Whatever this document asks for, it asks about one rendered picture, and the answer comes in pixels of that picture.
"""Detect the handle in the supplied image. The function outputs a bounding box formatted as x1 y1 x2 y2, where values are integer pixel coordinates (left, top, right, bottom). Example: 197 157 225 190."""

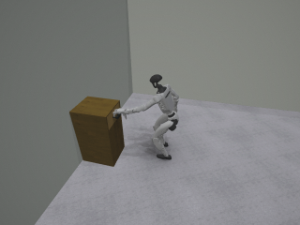
112 113 121 119

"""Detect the cabinet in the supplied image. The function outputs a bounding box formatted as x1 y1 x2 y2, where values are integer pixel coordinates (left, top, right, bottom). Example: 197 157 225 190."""
69 96 125 167

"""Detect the left robot forearm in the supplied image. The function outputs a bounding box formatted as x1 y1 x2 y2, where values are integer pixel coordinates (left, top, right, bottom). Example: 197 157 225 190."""
124 105 144 114

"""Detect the robot left foot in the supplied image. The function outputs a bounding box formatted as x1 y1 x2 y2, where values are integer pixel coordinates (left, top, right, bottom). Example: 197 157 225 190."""
157 154 172 160

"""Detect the right robot forearm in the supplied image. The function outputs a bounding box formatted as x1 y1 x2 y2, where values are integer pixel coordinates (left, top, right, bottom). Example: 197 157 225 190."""
173 98 179 110

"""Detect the robot left shin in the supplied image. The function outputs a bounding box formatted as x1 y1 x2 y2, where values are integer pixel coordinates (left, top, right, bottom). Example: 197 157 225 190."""
151 138 168 157

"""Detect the drawer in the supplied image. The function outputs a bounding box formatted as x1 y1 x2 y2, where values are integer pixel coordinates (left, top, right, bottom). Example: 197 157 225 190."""
107 102 120 129

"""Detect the left robot upper arm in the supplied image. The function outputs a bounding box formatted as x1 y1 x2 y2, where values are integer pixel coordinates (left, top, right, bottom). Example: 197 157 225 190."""
142 95 162 112

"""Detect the right robot upper arm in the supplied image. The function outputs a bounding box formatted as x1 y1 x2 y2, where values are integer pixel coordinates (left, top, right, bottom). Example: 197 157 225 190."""
164 84 179 100

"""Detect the left robot hand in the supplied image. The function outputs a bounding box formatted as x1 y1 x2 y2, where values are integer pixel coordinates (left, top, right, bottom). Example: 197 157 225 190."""
112 108 127 120

